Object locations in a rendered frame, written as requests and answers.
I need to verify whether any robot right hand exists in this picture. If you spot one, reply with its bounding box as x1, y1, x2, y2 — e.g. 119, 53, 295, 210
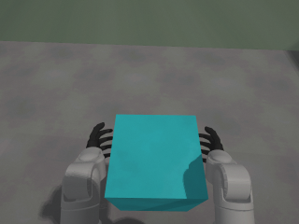
198, 126, 224, 163

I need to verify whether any robot right forearm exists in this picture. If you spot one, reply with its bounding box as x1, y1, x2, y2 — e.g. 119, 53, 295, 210
205, 149, 255, 224

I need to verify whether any robot left forearm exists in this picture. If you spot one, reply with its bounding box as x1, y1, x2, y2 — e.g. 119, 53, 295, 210
60, 147, 107, 224

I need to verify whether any carton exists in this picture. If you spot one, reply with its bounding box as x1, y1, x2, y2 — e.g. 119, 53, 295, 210
105, 114, 208, 212

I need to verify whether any robot left hand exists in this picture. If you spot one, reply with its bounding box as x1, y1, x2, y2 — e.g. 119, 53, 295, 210
86, 122, 113, 158

